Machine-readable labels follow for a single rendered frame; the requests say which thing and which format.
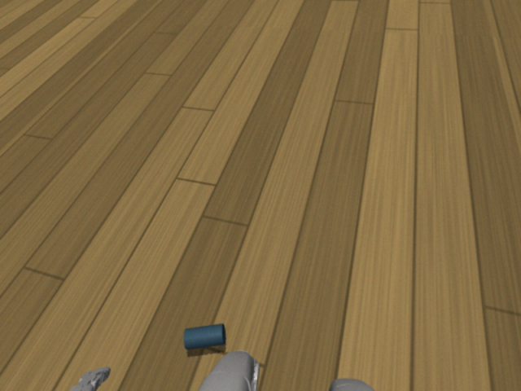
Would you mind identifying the left robot hand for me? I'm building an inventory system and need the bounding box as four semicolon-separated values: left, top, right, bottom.
69;367;111;391

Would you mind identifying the can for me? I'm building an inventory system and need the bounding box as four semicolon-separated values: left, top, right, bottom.
184;323;225;349

